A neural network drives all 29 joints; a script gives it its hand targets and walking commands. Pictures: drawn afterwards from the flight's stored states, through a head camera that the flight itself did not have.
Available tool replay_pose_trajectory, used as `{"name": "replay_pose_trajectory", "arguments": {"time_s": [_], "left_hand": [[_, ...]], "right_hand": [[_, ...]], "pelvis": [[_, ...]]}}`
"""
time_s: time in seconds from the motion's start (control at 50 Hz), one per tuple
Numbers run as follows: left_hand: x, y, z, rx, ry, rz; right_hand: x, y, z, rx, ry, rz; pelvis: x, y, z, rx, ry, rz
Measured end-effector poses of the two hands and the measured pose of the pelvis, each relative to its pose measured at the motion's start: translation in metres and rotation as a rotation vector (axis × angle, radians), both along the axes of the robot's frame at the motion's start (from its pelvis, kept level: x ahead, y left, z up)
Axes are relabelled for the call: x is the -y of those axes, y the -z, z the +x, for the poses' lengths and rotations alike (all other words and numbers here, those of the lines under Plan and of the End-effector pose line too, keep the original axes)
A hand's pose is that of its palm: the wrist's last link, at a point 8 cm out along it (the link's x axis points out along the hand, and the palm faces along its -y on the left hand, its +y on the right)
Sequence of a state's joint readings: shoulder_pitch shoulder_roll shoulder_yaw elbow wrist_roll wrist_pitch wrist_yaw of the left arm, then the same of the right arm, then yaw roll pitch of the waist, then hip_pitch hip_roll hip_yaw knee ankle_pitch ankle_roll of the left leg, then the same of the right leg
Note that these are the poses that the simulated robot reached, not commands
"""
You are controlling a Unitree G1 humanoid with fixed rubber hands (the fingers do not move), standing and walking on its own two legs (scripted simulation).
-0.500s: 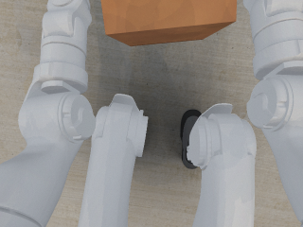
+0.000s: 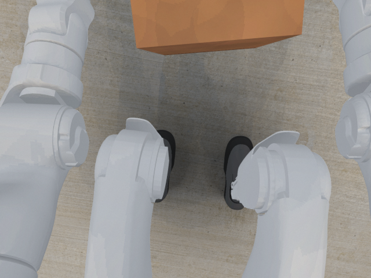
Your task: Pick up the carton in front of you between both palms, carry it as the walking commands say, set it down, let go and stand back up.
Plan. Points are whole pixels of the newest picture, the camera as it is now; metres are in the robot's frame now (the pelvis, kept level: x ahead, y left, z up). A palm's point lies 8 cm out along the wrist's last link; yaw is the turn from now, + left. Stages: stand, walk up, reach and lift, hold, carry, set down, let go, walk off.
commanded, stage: set down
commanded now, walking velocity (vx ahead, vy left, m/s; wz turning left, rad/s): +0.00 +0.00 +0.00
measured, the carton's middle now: out of the picture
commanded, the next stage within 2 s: let go in 1.00 s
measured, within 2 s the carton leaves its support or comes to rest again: neither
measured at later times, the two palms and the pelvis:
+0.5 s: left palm out of the picture +0.55 +0.20 +0.01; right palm out of the picture +0.59 -0.18 +0.01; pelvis +0.00 +0.00 +0.12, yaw +0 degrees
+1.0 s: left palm out of the picture +0.54 +0.21 +0.16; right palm out of the picture +0.58 -0.19 +0.16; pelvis +0.03 +0.00 +0.26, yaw +0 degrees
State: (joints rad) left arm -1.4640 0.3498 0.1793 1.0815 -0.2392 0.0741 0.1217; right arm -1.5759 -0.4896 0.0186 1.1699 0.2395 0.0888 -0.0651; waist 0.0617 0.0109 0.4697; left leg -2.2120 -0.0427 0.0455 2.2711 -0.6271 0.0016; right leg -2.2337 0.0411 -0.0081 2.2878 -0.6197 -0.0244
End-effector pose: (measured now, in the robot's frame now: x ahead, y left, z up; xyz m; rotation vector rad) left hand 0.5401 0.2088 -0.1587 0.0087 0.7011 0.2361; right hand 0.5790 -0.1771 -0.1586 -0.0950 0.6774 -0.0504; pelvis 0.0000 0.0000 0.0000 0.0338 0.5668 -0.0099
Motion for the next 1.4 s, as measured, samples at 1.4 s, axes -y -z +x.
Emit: {"name": "replay_pose_trajectory", "arguments": {"time_s": [1.4], "left_hand": [[-0.018,-0.400,-0.083,-0.070,0.211,0.096]], "right_hand": [[0.031,-0.394,-0.106,-0.056,0.032,-0.090]], "pelvis": [[-0.005,-0.352,0.072,-0.090,0.013,-0.027]]}}
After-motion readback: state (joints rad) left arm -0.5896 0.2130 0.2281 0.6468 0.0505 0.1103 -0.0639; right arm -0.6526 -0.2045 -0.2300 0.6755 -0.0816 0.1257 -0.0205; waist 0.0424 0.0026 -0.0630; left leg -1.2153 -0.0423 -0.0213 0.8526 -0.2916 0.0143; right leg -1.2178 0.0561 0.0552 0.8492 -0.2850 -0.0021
